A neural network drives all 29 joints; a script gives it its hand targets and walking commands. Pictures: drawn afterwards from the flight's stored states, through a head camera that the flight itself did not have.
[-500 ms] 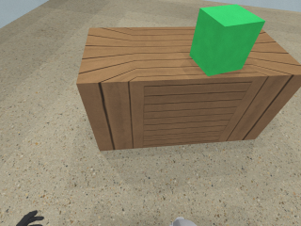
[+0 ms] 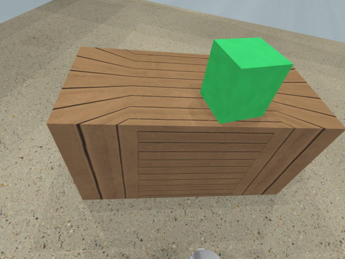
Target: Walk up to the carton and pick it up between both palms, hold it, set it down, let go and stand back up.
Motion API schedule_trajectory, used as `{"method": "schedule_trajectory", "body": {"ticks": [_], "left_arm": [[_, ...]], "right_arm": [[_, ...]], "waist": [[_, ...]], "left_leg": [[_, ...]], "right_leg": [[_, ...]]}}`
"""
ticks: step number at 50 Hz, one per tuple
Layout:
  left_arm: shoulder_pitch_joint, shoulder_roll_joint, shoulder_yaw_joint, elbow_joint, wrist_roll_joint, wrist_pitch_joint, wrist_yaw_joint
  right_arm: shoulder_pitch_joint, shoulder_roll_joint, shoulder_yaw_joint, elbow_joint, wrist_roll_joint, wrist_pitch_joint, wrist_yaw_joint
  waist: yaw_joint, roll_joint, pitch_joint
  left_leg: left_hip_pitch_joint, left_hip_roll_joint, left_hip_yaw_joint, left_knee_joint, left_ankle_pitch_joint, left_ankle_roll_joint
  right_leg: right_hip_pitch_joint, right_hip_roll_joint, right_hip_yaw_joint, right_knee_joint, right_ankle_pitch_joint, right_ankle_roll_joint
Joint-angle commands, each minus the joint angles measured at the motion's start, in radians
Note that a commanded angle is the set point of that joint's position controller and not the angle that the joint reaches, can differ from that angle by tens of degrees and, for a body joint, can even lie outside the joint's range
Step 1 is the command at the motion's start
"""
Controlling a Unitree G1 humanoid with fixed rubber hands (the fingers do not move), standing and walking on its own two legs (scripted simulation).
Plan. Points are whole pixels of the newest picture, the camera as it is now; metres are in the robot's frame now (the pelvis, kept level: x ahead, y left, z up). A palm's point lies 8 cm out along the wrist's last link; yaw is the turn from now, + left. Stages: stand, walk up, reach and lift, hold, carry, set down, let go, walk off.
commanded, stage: walk up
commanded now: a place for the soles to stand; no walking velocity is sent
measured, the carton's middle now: (239, 80) +0.76 -0.29 +0.01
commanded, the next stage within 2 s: none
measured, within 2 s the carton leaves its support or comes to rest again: neither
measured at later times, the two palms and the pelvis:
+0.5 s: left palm (110, 258) +0.18 +0.14 -0.14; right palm out of the picture +0.20 -0.51 -0.09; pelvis +0.14 -0.18 -0.01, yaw +3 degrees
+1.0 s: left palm (176, 208) +0.30 -0.03 -0.12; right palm out of the picture +0.30 -0.68 -0.13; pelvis +0.24 -0.35 -0.02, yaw +5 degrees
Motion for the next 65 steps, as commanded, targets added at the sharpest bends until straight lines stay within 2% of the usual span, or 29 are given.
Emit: {"method": "schedule_trajectory", "body": {"ticks": [1,6,8,9,10,12,15,18,20,21,22,23,24,26,28,36,38,39,40,41,42,44,47,54,57,61,62,63,65], "left_arm": [[-0.107,0.186,0.058,-0.112,0.005,-0.022,-0.006],[-0.029,0.189,0.075,-0.068,-0.005,-0.027,-0.017],[0.134,0.216,0.102,-0.008,-0.005,-0.032,0.003],[0.191,0.339,0.124,-0.016,0.009,-0.044,0.019],[0.134,0.382,0.125,-0.055,-0.009,-0.055,0.027],[0.028,0.324,0.098,-0.081,-0.016,-0.057,0.044],[-0.033,0.26,0.069,-0.096,-0.006,-0.069,0.052],[-0.016,0.242,0.05,-0.116,0.006,-0.063,0.052],[-0.093,0.22,0.037,-0.138,0.0,-0.053,0.052],[-0.139,0.197,0.024,-0.145,-0.005,-0.047,0.048],[-0.134,0.114,0.002,-0.172,-0.014,-0.052,0.047],[-0.091,0.107,0.006,-0.172,-0.001,-0.044,0.054],[-0.048,0.215,0.029,-0.16,0.0,-0.037,0.062],[-0.047,0.227,0.041,-0.116,-0.012,-0.034,0.064],[-0.006,0.19,0.041,-0.098,-0.014,-0.035,0.054],[-0.027,0.154,0.039,-0.061,-0.03,-0.046,0.035],[0.083,0.169,0.059,0.01,-0.032,-0.055,0.051],[0.136,0.192,0.069,0.045,-0.031,-0.059,0.066],[0.176,0.237,0.077,0.041,-0.021,-0.07,0.078],[0.175,0.356,0.086,0.023,-0.033,-0.085,0.088],[0.089,0.359,0.084,0.0,-0.036,-0.084,0.094],[-0.028,0.317,0.066,0.003,-0.037,-0.097,0.114],[-0.08,0.259,0.034,0.032,-0.023,-0.111,0.123],[-0.01,0.301,0.032,0.044,-0.028,-0.132,0.178],[-0.014,0.294,0.026,0.049,-0.025,-0.143,0.192],[-0.083,0.245,-0.003,0.045,-0.036,-0.138,0.179],[-0.085,0.187,-0.014,0.035,-0.049,-0.137,0.176],[-0.133,0.174,-0.024,0.047,-0.06,-0.133,0.18],[-0.096,0.168,-0.029,0.083,-0.061,-0.13,0.182]], "right_arm": [[0.054,-0.389,-0.113,-0.035,0.002,-0.015,-0.019],[-0.08,-0.4,-0.109,-0.04,-0.003,0.006,-0.015],[-0.073,-0.329,-0.08,-0.021,-0.017,0.029,-0.013],[-0.089,-0.219,-0.053,-0.045,0.006,0.03,-0.015],[-0.131,-0.222,-0.043,-0.055,0.025,0.038,-0.032],[-0.084,-0.273,-0.054,0.008,0.03,0.029,-0.031],[0.036,-0.275,-0.055,0.073,0.025,0.015,-0.017],[0.037,-0.247,-0.058,0.045,0.02,0.01,-0.015],[0.13,-0.231,-0.06,0.054,0.025,0.001,-0.02],[0.218,-0.249,-0.078,0.072,0.02,-0.007,-0.03],[0.308,-0.338,-0.111,0.07,0.001,-0.014,-0.043],[0.259,-0.431,-0.129,0.03,-0.002,-0.016,-0.053],[0.155,-0.445,-0.126,-0.016,0.027,-0.009,-0.057],[0.064,-0.365,-0.106,-0.032,0.017,-0.01,-0.057],[0.049,-0.317,-0.088,-0.032,0.013,-0.015,-0.049],[-0.063,-0.329,-0.087,-0.068,-0.002,0.002,-0.007],[-0.124,-0.302,-0.067,-0.064,-0.001,0.03,0.005],[-0.117,-0.254,-0.051,-0.054,-0.01,0.048,0.009],[-0.092,-0.189,-0.031,-0.063,-0.005,0.059,0.008],[-0.112,-0.153,-0.021,-0.083,0.022,0.059,-0.001],[-0.122,-0.228,-0.034,-0.058,0.031,0.068,-0.011],[-0.1,-0.256,-0.037,0.0,0.033,0.065,-0.007],[-0.001,-0.219,-0.037,0.075,0.018,0.087,0.02],[-0.157,-0.241,-0.078,-0.025,-0.011,0.139,0.053],[-0.184,-0.228,-0.077,-0.039,-0.006,0.138,0.064],[-0.1,-0.22,-0.085,-0.002,-0.006,0.117,0.07],[-0.105,-0.28,-0.096,-0.008,-0.014,0.114,0.065],[-0.124,-0.306,-0.094,-0.005,-0.006,0.116,0.06],[-0.185,-0.264,-0.075,-0.018,0.002,0.116,0.053]], "waist": [[-0.039,0.254,-0.021],[0.051,0.328,-0.037],[0.144,0.116,-0.091],[0.189,-0.283,-0.073],[0.178,-0.3,-0.047],[0.095,-0.09,-0.011],[0.032,-0.097,-0.019],[0.038,-0.103,-0.023],[-0.033,-0.056,-0.051],[-0.108,-0.01,-0.09],[-0.153,0.251,-0.138],[-0.11,0.338,-0.15],[-0.07,0.174,-0.145],[-0.006,0.07,-0.022],[0.006,0.189,-0.002],[-0.002,0.363,-0.031],[0.067,0.316,-0.088],[0.095,0.19,-0.099],[0.127,-0.034,-0.095],[0.13,-0.292,-0.102],[0.11,-0.084,-0.097],[0.055,0.008,-0.02],[0.005,-0.06,-0.029],[0.033,0.001,-0.11],[0.025,0.003,-0.12],[-0.052,0.03,-0.198],[-0.053,0.243,-0.217],[-0.064,0.32,-0.208],[-0.025,0.269,-0.165]], "left_leg": [[0.036,0.25,-0.274,-0.318,-0.17,0.211],[-0.196,0.214,-0.125,-0.227,-0.179,0.156],[-0.268,0.138,-0.05,0.113,-0.129,0.111],[-0.479,-0.05,0.049,0.499,-0.203,0.037],[-0.547,-0.078,-0.112,0.604,-0.323,0.044],[-0.482,-0.001,-0.172,0.592,-0.183,0.043],[-0.3,0.006,-0.057,0.368,-0.2,0.029],[-0.22,-0.029,-0.021,0.227,-0.192,0.044],[-0.006,-0.059,-0.01,0.026,-0.025,0.052],[0.236,-0.042,-0.062,-0.079,0.083,0.047],[0.418,0.117,-0.377,-0.271,-0.123,0.089],[0.435,0.374,-0.838,-0.43,-0.223,0.171],[0.314,0.437,-0.886,-0.431,-0.196,0.229],[0.223,0.358,-0.599,-0.303,0.073,0.251],[0.147,0.278,-0.392,-0.239,0.299,0.238],[-0.118,0.167,-0.144,-0.199,0.055,0.172],[-0.241,0.147,-0.108,-0.07,-0.031,0.15],[-0.292,0.103,-0.094,0.097,-0.072,0.132],[-0.347,0.019,-0.024,0.383,-0.116,0.092],[-0.489,-0.105,-0.07,0.575,-0.313,0.037],[-0.424,-0.065,-0.251,0.617,-0.279,0.04],[-0.42,0.008,-0.204,0.567,-0.181,0.032],[-0.193,0.009,-0.139,0.369,-0.2,0.046],[-0.292,-0.006,-0.176,0.385,-0.175,0.051],[-0.282,-0.012,-0.172,0.355,-0.198,0.053],[0.062,-0.039,-0.154,-0.001,0.06,0.084],[0.161,0.086,-0.382,-0.077,0.176,0.15],[0.142,0.172,-0.533,-0.136,0.259,0.256],[0.141,0.207,-0.516,-0.113,0.427,0.301]], "right_leg": [[-0.091,-0.046,-0.021,-0.12,0.025,-0.001],[0.242,0.004,-0.141,-0.263,0.069,-0.03],[0.462,0.092,-0.166,-0.369,-0.025,-0.022],[0.464,-0.136,0.298,-0.695,-0.301,-0.096],[0.38,-0.233,0.57,-0.848,-0.368,-0.199],[0.323,-0.213,0.458,-0.758,-0.324,-0.253],[0.25,-0.154,0.229,-0.634,-0.018,-0.25],[0.239,-0.193,0.24,-0.65,0.155,-0.273],[0.156,-0.147,0.148,-0.553,0.196,-0.23],[0.002,-0.091,0.052,-0.4,0.194,-0.173],[-0.171,0.021,-0.075,-0.072,0.176,-0.099],[-0.33,0.103,0.003,0.13,-0.102,-0.042],[-0.25,0.062,0.102,0.199,-0.143,-0.026],[-0.254,0.03,0.116,0.211,-0.057,-0.017],[-0.184,0.002,0.104,0.146,-0.024,-0.012],[0.118,0.009,-0.11,-0.232,0.098,-0.026],[0.36,0.076,-0.203,-0.265,0.114,-0.019],[0.437,0.121,-0.196,-0.31,0.036,-0.011],[0.435,0.038,-0.007,-0.482,-0.131,-0.035],[0.37,-0.251,0.582,-0.778,-0.295,-0.183],[0.276,-0.303,0.697,-0.837,-0.347,-0.239],[0.235,-0.262,0.461,-0.707,-0.263,-0.244],[0.116,-0.18,0.233,-0.608,-0.087,-0.193],[0.321,-0.343,0.344,-0.541,0.407,-0.277],[0.329,-0.328,0.282,-0.502,0.485,-0.268],[0.155,-0.171,0.004,-0.315,0.411,-0.145],[0.019,-0.043,-0.12,-0.159,0.277,-0.049],[-0.007,0.039,-0.148,-0.12,0.02,-0.017],[0.0,0.05,-0.094,-0.089,-0.244,-0.026]]}}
